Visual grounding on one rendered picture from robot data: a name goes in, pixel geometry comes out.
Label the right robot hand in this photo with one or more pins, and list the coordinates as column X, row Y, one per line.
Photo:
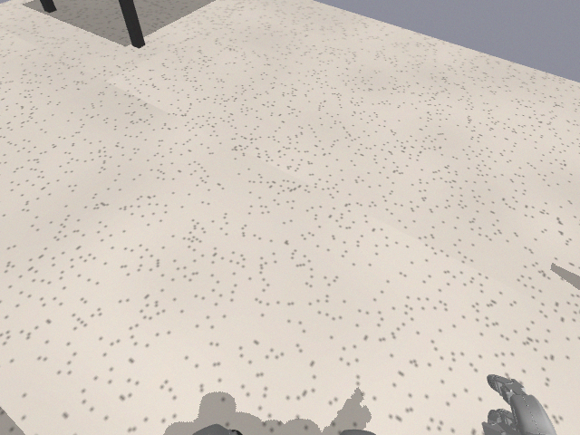
column 528, row 416

